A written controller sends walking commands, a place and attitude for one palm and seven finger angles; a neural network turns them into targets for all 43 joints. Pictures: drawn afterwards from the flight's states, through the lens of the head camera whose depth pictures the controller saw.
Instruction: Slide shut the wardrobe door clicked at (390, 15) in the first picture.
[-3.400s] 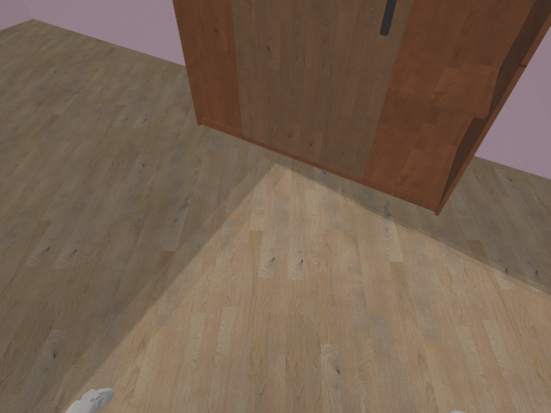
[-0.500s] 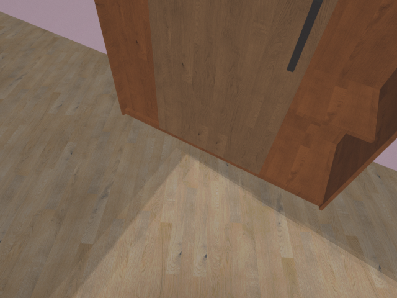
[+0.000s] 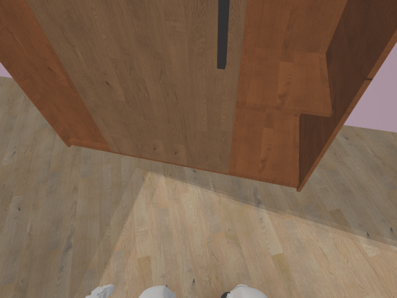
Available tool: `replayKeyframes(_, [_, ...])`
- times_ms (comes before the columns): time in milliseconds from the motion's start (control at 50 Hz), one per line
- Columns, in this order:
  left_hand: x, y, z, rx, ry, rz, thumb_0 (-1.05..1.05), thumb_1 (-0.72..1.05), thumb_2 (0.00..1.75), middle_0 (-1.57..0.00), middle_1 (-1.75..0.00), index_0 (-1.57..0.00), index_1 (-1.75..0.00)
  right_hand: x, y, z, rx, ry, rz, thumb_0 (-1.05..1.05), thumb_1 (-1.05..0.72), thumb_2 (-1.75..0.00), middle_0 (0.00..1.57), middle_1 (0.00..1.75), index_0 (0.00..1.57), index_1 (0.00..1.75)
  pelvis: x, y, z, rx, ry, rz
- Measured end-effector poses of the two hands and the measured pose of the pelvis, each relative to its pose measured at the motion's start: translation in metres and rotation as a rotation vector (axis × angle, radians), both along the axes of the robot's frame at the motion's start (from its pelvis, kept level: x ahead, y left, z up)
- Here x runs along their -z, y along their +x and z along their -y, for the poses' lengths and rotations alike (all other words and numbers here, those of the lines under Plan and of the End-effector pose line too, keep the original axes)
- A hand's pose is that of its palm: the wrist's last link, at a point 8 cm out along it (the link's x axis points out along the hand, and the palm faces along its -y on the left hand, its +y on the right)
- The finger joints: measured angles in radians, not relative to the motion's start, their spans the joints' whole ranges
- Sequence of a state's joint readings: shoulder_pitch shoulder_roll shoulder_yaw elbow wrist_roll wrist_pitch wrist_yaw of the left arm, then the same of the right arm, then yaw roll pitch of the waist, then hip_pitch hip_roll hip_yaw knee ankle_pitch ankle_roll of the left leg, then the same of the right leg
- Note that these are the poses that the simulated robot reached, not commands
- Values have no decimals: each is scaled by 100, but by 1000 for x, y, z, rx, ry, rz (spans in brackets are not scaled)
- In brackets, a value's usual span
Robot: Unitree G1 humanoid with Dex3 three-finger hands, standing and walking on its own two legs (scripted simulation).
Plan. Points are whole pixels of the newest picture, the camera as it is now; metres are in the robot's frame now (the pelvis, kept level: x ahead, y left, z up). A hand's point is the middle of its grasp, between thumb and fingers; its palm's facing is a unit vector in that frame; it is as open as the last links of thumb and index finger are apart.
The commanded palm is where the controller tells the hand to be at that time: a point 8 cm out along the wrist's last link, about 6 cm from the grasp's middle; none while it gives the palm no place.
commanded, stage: turn to face it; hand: left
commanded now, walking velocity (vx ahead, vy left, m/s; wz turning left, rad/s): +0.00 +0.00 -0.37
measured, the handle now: (224, 26) +0.77 -0.04 +0.14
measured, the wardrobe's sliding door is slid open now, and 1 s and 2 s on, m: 0.38 0.38 0.38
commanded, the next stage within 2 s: take the last steps up to it in 0.38 s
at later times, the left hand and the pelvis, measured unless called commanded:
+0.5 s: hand out of the picture +0.09 +0.25 -0.16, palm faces -0.08 -0.98 -0.17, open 7.4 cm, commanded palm none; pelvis +0.02 +0.06 +0.02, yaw -10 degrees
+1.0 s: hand (160, 257) +0.22 +0.11 -0.14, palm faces -0.31 -0.93 -0.17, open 7.4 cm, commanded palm none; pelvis +0.06 -0.01 +0.01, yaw -15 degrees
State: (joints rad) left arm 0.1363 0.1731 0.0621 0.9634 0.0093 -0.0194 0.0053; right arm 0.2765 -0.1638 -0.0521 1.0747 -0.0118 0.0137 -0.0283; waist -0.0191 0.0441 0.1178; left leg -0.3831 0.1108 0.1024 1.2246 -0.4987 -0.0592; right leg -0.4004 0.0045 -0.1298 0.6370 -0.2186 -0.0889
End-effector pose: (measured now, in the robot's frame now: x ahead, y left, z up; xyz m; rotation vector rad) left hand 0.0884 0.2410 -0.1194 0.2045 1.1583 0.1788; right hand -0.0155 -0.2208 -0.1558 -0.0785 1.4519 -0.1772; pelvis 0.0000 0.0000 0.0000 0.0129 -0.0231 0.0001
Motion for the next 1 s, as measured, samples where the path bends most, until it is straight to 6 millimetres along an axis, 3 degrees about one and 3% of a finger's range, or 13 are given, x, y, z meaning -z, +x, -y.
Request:
replayKeyframes(80, [-6, 8, 8, 27, -6, -24, 0, 91, 90, -20, -30, -20, -30, -14, 50, 11, -2, -26, 132, 0, -91, -90, 20, 30, 20, 30, -10, 7, 2, 32, 5, -17])
replayKeyframes(160, [-8, 14, 9, 44, -23, -32, 0, 91, 90, -20, -30, -20, -30, -27, 83, 16, -2, -52, 228, 0, -91, -90, 20, 30, 20, 30, -14, 12, -2, 62, 3, -27])
replayKeyframes(260, [-5, 14, -2, 50, -45, -36, 0, 91, 90, -20, -30, -20, -30, -38, 100, 12, -1, -87, 273, 0, -91, -90, 20, 30, 20, 30, -15, 18, -14, 92, -10, -30])
replayKeyframes(360, [6, 7, -25, 48, -65, -65, 1, 91, 90, -20, -30, -20, -30, -46, 98, -4, 10, -126, 280, 0, -91, -90, 20, 30, 20, 30, -13, 21, -34, 124, -30, -33])
replayKeyframes(420, [15, 3, -41, 50, -76, -100, 1, 91, 90, -20, -30, -20, -30, -50, 83, -19, 33, -146, 273, 0, -90, -90, 20, 30, 20, 30, -12, 22, -47, 144, -27, -23])
replayKeyframes(560, [9, 2, -65, 111, -68, -174, 1, 91, 90, -20, -30, -20, -30, -59, 34, -50, 103, -145, 177, 0, -90, -90, 20, 30, 20, 30, -24, 24, -64, 205, -44, -22])
replayKeyframes(700, [4, 14, -61, 193, -53, -231, 1, 91, 90, -19, -29, -19, -30, -55, -17, -69, 222, -111, 93, 0, -90, -90, 20, 30, 20, 30, -28, 33, -63, 255, -40, -32])
replayKeyframes(800, [0, 50, -31, 271, -60, -202, 1, 91, 90, -19, -29, -19, -30, -52, -64, -78, 308, -68, -22, 0, -90, -90, 20, 30, 20, 30, -29, 40, -49, 275, -33, -32])
replayKeyframes(900, [-5, 102, 22, 350, -73, -111, 1, 91, 90, -19, -29, -19, -30, -47, -105, -78, 379, -8, -153, 0, -90, -90, 20, 30, 20, 30, -25, 49, -24, 286, -14, -33])
replayKeyframes(1000, [-6, 143, 77, 366, -83, 20, 1, 91, 90, -19, -29, -19, -30, -30, -117, -59, 388, 65, -249, 0, -90, -90, 20, 30, 20, 30, -11, 64, 12, 269, -6, -21])
